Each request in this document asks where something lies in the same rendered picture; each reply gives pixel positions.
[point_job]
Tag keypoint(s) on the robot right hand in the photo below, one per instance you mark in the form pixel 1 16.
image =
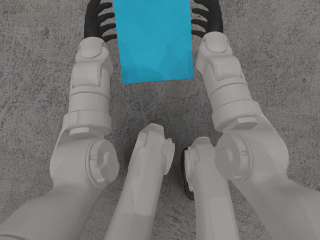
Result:
pixel 213 16

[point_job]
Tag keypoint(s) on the robot right upper arm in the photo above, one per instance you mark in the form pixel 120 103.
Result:
pixel 256 162

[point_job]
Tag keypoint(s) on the robot left upper arm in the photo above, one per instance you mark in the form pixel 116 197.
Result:
pixel 80 171

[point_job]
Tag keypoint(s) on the left robot thigh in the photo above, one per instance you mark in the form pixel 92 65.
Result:
pixel 134 216

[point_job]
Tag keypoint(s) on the right robot thigh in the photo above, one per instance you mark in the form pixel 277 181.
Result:
pixel 214 213

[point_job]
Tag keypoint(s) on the robot right forearm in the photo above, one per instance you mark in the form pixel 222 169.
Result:
pixel 227 89

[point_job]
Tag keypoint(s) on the robot left forearm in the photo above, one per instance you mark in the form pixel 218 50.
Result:
pixel 89 94

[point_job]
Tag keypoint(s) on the robot left hand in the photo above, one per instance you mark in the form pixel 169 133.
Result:
pixel 92 24

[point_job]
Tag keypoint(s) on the carton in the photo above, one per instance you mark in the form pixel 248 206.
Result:
pixel 154 40

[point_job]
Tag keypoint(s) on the robot thigh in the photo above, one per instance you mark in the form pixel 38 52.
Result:
pixel 134 216
pixel 214 213

